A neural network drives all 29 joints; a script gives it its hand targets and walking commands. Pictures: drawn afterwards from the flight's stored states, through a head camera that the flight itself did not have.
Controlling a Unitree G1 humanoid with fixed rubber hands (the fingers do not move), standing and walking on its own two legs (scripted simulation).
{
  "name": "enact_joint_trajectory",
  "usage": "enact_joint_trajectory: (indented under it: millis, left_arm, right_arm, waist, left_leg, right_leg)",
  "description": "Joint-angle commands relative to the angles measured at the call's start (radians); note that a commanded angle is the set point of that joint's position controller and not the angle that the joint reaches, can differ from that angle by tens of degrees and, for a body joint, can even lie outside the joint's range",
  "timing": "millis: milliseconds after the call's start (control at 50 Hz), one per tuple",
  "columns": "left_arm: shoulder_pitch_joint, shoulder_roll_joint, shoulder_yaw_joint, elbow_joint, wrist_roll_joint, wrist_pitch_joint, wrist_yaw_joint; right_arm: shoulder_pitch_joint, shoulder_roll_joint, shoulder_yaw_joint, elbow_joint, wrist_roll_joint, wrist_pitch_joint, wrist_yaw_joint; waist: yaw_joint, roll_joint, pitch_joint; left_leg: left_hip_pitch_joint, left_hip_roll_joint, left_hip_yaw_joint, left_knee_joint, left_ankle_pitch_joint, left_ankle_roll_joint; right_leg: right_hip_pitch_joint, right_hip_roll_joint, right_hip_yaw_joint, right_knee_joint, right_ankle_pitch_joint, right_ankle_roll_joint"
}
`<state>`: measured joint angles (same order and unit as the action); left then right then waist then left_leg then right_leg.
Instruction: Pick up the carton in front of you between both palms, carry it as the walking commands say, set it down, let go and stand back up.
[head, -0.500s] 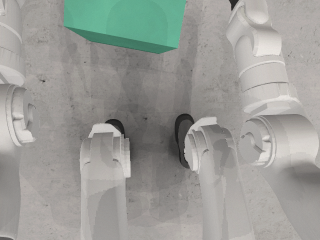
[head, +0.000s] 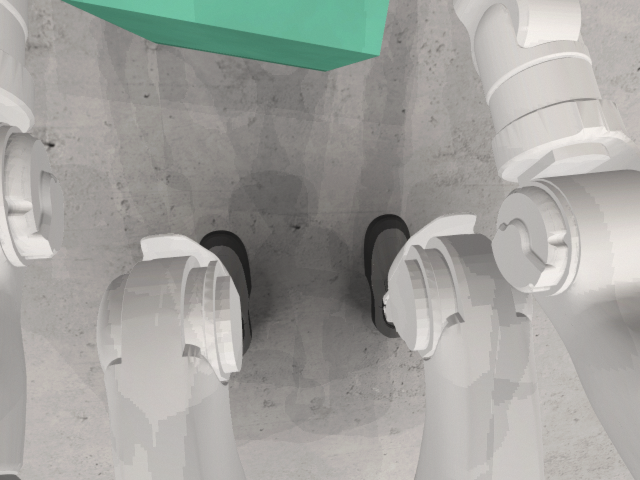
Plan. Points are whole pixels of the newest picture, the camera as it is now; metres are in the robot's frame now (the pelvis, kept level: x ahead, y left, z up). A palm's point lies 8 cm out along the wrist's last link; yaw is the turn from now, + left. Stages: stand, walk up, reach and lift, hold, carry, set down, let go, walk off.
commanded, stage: reach and lift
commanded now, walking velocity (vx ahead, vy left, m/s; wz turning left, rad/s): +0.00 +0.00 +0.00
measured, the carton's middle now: out of the picture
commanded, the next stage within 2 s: none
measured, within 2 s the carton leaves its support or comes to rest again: leaves its support in 0.62 s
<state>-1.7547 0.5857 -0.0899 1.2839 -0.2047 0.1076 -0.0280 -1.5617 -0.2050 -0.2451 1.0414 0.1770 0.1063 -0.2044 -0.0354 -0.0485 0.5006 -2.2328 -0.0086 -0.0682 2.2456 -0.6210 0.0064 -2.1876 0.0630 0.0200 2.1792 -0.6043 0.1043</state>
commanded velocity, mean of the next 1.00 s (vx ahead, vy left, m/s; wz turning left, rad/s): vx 0.00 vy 0.00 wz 0.00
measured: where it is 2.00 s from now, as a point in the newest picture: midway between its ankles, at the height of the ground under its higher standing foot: (312, 304)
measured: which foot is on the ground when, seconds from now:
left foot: down 0.00-1.00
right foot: down 0.00-1.00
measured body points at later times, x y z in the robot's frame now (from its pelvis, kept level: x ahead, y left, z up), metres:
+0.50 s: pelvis +0.00 +0.00 +0.00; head +0.38 +0.06 +0.22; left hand +0.59 +0.21 -0.18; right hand +0.57 -0.10 -0.18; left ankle +0.10 +0.12 -0.34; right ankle +0.12 -0.14 -0.34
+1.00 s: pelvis -0.01 -0.02 +0.07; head +0.29 +0.05 +0.40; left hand +0.53 +0.22 -0.01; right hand +0.53 -0.09 -0.01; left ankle +0.10 +0.12 -0.34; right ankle +0.12 -0.15 -0.34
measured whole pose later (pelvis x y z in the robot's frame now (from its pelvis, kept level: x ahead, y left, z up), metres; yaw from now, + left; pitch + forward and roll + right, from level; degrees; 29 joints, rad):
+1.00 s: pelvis -0.01 -0.02 +0.07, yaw +4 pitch +42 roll -4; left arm -1.37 0.22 0.35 0.96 0.24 0.38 -0.04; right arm -1.21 0.08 -0.64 0.68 -0.21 0.35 -0.14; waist -0.01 -0.04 -0.01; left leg -2.16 -0.10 -0.11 1.92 -0.49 -0.06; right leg -2.11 0.12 0.07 1.90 -0.53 0.11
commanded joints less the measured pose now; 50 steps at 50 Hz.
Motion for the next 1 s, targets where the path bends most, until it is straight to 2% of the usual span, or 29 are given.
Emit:
enact_joint_trajectory:
  millis: [0, 80, 140, 200, 260, 280, 320, 360, 400, 460, 520, 620, 660, 700, 740, 780, 860, 920, 980]
  left_arm:
    - [-0.243, 0.079, 0.02, -0.063, 0.015, -0.013, -0.004]
    - [-0.255, 0.081, 0.047, -0.084, 0.041, -0.017, -0.004]
    - [-0.296, 0.048, 0.023, -0.111, 0.035, -0.015, -0.005]
    - [-0.346, -0.095, -0.019, -0.11, 0.027, -0.001, -0.032]
    - [-0.363, -0.278, 0.019, -0.097, 0.079, 0.025, -0.09]
    - [-0.422, -0.526, -0.04, -0.125, 0.071, 0.039, -0.143]
    - [-0.394, -0.792, -0.031, -0.13, 0.1, 0.07, -0.226]
    - [-0.34, -0.914, -0.007, -0.161, 0.115, 0.086, -0.264]
    - [-0.308, -0.992, 0.017, -0.186, 0.119, 0.1, -0.29]
    - [-0.292, -1.052, 0.02, -0.228, 0.12, 0.108, -0.294]
    - [-0.309, -1.1, -0.016, -0.299, 0.095, 0.107, -0.283]
    - [-0.39, -1.2, -0.108, -0.548, 0.027, 0.109, -0.243]
    - [-0.391, -1.251, -0.13, -0.632, 0.022, 0.13, -0.224]
    - [-0.356, -1.313, -0.142, -0.677, 0.034, 0.16, -0.208]
    - [-0.276, -1.361, -0.128, -0.656, 0.064, 0.193, -0.199]
    - [-0.202, -1.395, -0.087, -0.578, 0.108, 0.22, -0.203]
    - [-0.101, -1.414, 0.063, -0.382, 0.239, 0.247, -0.23]
    - [-0.096, -1.402, 0.155, -0.344, 0.307, 0.252, -0.246]
    - [-0.105, -1.411, 0.19, -0.338, 0.336, 0.25, -0.251]
  right_arm:
    - [-0.175, -0.071, -0.023, -0.071, -0.02, -0.014, 0.0]
    - [-0.203, -0.068, -0.043, -0.092, -0.045, -0.018, 0.001]
    - [-0.239, -0.035, -0.022, -0.099, -0.03, -0.017, 0.001]
    - [-0.282, 0.069, -0.011, -0.089, -0.033, -0.009, 0.02]
    - [-0.293, 0.211, -0.084, -0.08, -0.137, 0.01, 0.057]
    - [-0.382, 0.457, -0.024, -0.117, -0.142, 0.026, 0.109]
    - [-0.479, 0.699, 0.002, -0.122, -0.163, 0.059, 0.201]
    - [-0.485, 0.797, 0.003, -0.145, -0.172, 0.086, 0.254]
    - [-0.47, 0.865, 0.011, -0.149, -0.176, 0.108, 0.286]
    - [-0.471, 0.931, 0.046, -0.175, -0.149, 0.115, 0.3]
    - [-0.494, 0.987, 0.111, -0.22, -0.098, 0.114, 0.298]
    - [-0.554, 1.074, 0.252, -0.343, -0.002, 0.124, 0.277]
    - [-0.566, 1.103, 0.299, -0.414, 0.014, 0.138, 0.267]
    - [-0.575, 1.13, 0.34, -0.492, 0.007, 0.16, 0.257]
    - [-0.558, 1.142, 0.359, -0.53, -0.011, 0.179, 0.256]
    - [-0.522, 1.145, 0.328, -0.502, -0.052, 0.196, 0.263]
    - [-0.419, 1.137, 0.158, -0.364, -0.198, 0.227, 0.285]
    - [-0.392, 1.131, 0.076, -0.322, -0.274, 0.241, 0.3]
    - [-0.392, 1.15, 0.061, -0.316, -0.298, 0.244, 0.312]
  waist:
    - [-0.017, 0.148, -1.286]
    - [-0.006, 0.14, -1.24]
    - [0.001, 0.138, -1.243]
    - [-0.006, 0.145, -1.182]
    - [-0.04, 0.152, -1.084]
    - [-0.031, 0.145, -1.067]
    - [-0.012, 0.145, -1.038]
    - [0.01, 0.124, -1.026]
    - [0.02, 0.099, -1.021]
    - [0.043, 0.077, -1.089]
    - [0.051, 0.077, -1.243]
    - [0.063, 0.134, -1.682]
    - [0.064, 0.166, -1.883]
    - [0.06, 0.193, -2.004]
    - [0.057, 0.197, -1.978]
    - [0.046, 0.182, -1.842]
    - [0.015, 0.15, -1.507]
    - [0.007, 0.14, -1.446]
    - [0.014, 0.131, -1.474]
  left_leg:
    - [0.671, 0.007, 0.041, -0.192, 0.473, -0.024]
    - [0.597, 0.005, 0.045, -0.203, 0.417, -0.023]
    - [0.587, 0.004, 0.051, -0.215, 0.379, -0.019]
    - [0.596, -0.004, 0.049, -0.23, 0.325, -0.014]
    - [0.565, -0.023, 0.049, -0.231, 0.284, -0.022]
    - [0.549, -0.037, 0.046, -0.227, 0.295, -0.015]
    - [0.522, -0.052, 0.054, -0.221, 0.305, -0.01]
    - [0.493, -0.057, 0.059, -0.218, 0.317, -0.002]
    - [0.452, -0.058, 0.064, -0.217, 0.325, 0.004]
    - [0.463, -0.061, 0.066, -0.212, 0.383, 0.013]
    - [0.579, -0.063, 0.068, -0.201, 0.482, 0.012]
    - [0.907, -0.069, 0.081, -0.193, 0.727, -0.002]
    - [1.049, -0.078, 0.084, -0.201, 0.815, -0.012]
    - [1.114, -0.09, 0.098, -0.229, 0.838, -0.027]
    - [1.09, -0.103, 0.115, -0.278, 0.774, -0.037]
    - [0.965, -0.113, 0.133, -0.339, 0.63, -0.045]
    - [0.655, -0.125, 0.152, -0.45, 0.293, -0.037]
    - [0.608, -0.128, 0.152, -0.514, 0.216, -0.025]
    - [0.64, -0.133, 0.152, -0.565, 0.204, -0.019]
  right_leg:
    - [0.558, 0.021, -0.136, -0.109, 0.452, -0.029]
    - [0.574, 0.022, -0.124, -0.116, 0.426, -0.033]
    - [0.6, 0.025, -0.123, -0.119, 0.408, -0.036]
    - [0.589, 0.036, -0.132, -0.126, 0.359, -0.046]
    - [0.616, 0.053, -0.132, -0.131, 0.33, -0.056]
    - [0.606, 0.066, -0.131, -0.122, 0.331, -0.064]
    - [0.549, 0.081, -0.134, -0.106, 0.319, -0.074]
    - [0.511, 0.084, -0.139, -0.099, 0.311, -0.079]
    - [0.496, 0.082, -0.142, -0.097, 0.313, -0.082]
    - [0.49, 0.086, -0.146, -0.085, 0.356, -0.079]
    - [0.493, 0.093, -0.154, -0.076, 0.418, -0.074]
    - [0.499, 0.102, -0.164, -0.095, 0.539, -0.06]
    - [0.509, 0.11, -0.171, -0.121, 0.557, -0.057]
    - [0.521, 0.122, -0.176, -0.158, 0.548, -0.051]
    - [0.521, 0.129, -0.181, -0.204, 0.503, -0.047]
    - [0.507, 0.131, -0.18, -0.255, 0.417, -0.047]
    - [0.47, 0.128, -0.168, -0.359, 0.217, -0.057]
    - [0.487, 0.128, -0.158, -0.429, 0.17, -0.062]
    - [0.521, 0.13, -0.153, -0.482, 0.16, -0.062]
